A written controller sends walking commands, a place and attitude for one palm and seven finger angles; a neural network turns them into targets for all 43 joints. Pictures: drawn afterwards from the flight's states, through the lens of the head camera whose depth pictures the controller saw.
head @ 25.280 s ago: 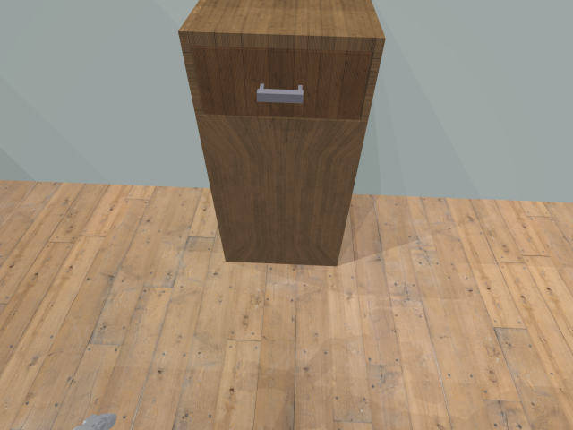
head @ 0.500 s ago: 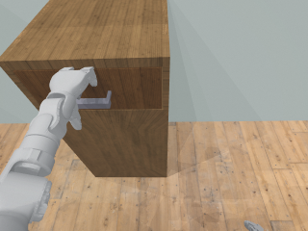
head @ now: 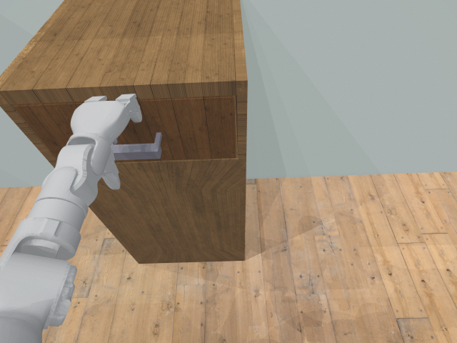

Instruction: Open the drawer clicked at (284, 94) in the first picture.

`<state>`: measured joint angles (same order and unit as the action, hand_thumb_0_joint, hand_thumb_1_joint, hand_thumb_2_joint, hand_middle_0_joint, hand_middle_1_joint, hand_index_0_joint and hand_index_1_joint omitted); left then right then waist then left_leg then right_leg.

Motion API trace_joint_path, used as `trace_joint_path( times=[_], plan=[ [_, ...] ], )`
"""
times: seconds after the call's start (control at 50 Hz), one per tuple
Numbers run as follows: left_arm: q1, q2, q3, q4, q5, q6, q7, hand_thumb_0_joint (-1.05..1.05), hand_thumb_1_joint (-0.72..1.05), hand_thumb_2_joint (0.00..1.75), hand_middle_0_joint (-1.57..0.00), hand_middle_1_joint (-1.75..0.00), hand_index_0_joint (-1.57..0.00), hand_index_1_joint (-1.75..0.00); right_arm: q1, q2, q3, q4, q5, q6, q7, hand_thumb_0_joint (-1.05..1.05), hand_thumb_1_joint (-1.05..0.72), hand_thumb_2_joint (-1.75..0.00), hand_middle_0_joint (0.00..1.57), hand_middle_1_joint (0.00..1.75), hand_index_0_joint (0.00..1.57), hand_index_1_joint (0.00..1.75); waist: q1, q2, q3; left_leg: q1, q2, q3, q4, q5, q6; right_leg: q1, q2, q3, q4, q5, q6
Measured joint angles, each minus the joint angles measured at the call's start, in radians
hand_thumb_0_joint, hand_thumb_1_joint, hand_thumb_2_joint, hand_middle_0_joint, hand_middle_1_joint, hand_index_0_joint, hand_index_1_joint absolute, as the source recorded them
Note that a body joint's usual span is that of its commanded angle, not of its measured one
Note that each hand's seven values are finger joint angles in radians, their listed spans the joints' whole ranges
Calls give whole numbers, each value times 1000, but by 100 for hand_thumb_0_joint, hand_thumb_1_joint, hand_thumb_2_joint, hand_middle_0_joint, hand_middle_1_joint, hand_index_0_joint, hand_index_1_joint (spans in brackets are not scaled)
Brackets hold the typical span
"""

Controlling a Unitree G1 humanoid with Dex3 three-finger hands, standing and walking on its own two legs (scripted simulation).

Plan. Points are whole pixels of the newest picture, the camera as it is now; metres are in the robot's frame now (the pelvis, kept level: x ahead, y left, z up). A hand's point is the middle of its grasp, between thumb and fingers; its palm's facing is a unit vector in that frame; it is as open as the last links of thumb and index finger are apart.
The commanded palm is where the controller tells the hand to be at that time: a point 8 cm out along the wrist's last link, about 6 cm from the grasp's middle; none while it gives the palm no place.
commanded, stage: re-aim the fingers above the handle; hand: left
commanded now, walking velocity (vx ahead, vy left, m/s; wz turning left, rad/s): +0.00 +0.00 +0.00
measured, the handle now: (134, 144) +0.49 +0.22 +0.05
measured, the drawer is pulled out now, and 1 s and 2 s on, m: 0.00 0.00 0.00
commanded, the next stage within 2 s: lower the fingers behind the handle in 1.38 s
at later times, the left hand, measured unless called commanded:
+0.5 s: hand (120, 137) +0.45 +0.21 +0.11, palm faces -0.01 -0.03 -1.00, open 13.6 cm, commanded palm +0.43 +0.22 +0.17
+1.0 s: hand (120, 137) +0.45 +0.21 +0.12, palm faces -0.02 -0.02 -1.00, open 13.6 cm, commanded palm +0.44 +0.23 +0.16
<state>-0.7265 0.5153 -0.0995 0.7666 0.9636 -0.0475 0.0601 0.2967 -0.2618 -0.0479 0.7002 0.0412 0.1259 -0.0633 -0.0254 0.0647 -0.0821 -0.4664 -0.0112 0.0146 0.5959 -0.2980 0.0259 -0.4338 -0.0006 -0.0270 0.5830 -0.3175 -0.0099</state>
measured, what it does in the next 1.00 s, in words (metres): stands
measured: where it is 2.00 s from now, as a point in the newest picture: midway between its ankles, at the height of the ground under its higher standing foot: outside the picture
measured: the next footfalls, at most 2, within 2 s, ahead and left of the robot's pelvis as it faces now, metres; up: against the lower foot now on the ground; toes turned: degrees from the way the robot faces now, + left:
none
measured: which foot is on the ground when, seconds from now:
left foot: down 0.00-1.00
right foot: down 0.00-1.00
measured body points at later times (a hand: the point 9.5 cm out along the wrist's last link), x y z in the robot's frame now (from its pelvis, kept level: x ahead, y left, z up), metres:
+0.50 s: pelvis +0.00 +0.00 +0.00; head +0.03 -0.02 +0.45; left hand +0.44 +0.21 +0.17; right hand +0.09 -0.26 -0.13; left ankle -0.01 +0.10 -0.73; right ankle -0.02 -0.12 -0.73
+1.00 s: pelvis -0.01 -0.02 +0.00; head +0.04 -0.04 +0.45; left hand +0.44 +0.21 +0.17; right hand +0.07 -0.29 -0.14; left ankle -0.01 +0.10 -0.73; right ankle -0.02 -0.12 -0.73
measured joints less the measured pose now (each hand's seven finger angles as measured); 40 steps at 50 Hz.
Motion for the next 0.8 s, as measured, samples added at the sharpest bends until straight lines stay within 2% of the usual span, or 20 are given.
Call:
trace_joint_path(
  times=[0.32,0.48,0.8],
  plan=[
    [-28,-49,-32,6,10,51,11,0,-49,30,-36,-122,-35,-122,-20,8,10,-11,-3,-12,12,1,-90,-90,20,30,20,30,7,2,-8,15,-6,8,-9,6,6,10,-6,8,-3,5,6],
    [-36,-38,-4,30,26,29,7,0,-49,30,-37,-123,-35,-123,-35,6,21,-23,-2,-5,6,1,-90,-90,20,30,20,30,3,-2,-6,15,-2,13,-14,11,1,3,-2,13,2,7,1],
    [-24,-11,18,33,22,10,5,0,-49,30,-36,-122,-35,-124,-19,-9,16,-19,3,7,-8,1,-90,-90,20,30,20,30,-2,-4,-8,10,11,6,-17,13,-13,-3,11,7,3,5,-13]
  ],
)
